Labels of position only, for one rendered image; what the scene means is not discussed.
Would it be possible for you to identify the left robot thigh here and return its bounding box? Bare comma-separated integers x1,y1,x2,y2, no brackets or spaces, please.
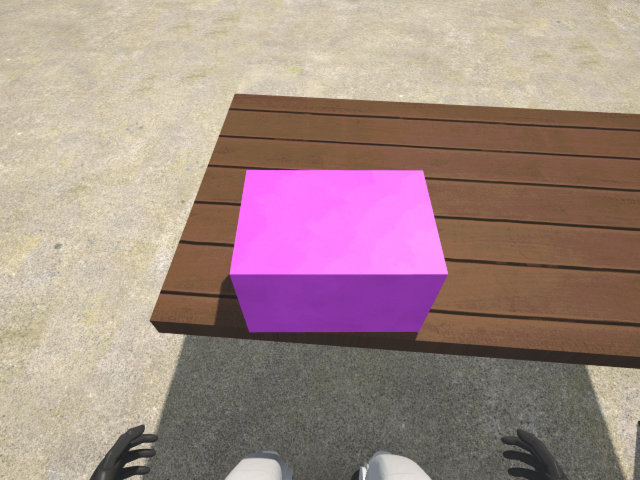
225,453,292,480

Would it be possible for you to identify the table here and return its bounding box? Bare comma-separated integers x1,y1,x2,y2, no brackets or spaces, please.
149,94,640,426

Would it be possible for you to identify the left robot hand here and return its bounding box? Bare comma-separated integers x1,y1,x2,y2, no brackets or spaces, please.
90,425,158,480

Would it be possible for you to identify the carton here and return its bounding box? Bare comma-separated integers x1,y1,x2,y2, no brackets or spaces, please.
230,170,448,332

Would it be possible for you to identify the right robot hand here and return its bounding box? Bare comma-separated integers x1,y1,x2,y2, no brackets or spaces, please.
501,429,569,480

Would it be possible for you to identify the robot right shin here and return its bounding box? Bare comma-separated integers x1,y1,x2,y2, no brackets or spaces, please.
368,451,392,462

